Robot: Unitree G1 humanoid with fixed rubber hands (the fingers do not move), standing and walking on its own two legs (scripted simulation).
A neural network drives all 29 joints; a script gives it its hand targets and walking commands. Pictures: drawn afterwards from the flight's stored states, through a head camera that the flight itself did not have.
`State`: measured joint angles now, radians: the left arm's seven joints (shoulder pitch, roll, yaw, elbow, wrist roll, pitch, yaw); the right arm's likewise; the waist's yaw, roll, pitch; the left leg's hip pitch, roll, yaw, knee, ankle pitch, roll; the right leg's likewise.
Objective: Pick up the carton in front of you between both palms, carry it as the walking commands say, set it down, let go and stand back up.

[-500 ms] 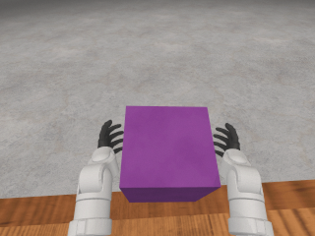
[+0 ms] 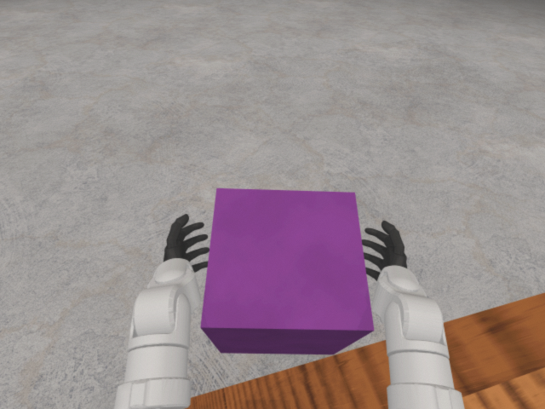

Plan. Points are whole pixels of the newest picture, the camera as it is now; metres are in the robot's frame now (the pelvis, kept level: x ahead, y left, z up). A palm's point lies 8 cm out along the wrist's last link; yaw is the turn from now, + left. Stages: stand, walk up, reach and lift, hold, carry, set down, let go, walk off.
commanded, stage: carry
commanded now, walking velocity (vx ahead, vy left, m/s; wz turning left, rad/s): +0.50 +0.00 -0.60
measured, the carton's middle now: (281, 280) +0.34 +0.03 +0.00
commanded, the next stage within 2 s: none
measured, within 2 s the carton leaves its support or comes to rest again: neither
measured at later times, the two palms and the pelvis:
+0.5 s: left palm (253, 196) +0.70 +0.12 -0.15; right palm (364, 233) +0.59 -0.18 -0.14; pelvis +0.36 +0.06 -0.18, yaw -17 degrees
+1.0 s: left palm (291, 160) +1.03 +0.02 -0.27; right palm (374, 174) +1.00 -0.29 -0.27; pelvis +0.70 -0.08 -0.33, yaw -10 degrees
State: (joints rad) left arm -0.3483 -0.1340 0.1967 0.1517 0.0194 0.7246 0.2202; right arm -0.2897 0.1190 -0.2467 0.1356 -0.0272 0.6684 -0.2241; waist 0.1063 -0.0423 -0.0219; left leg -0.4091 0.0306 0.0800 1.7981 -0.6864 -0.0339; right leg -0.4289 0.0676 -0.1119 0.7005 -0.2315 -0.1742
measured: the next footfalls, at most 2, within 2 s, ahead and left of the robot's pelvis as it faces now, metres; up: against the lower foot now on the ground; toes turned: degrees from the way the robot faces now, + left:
left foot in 0.30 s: +0.38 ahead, +0.13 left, -0.16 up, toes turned -11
right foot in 0.84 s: +0.78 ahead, -0.17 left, -0.33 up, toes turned -19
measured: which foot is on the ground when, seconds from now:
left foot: up 0.00-0.28, down 0.30-0.84, up 0.86-1.00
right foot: down 0.00-0.34, up 0.36-0.82, down 0.84-1.00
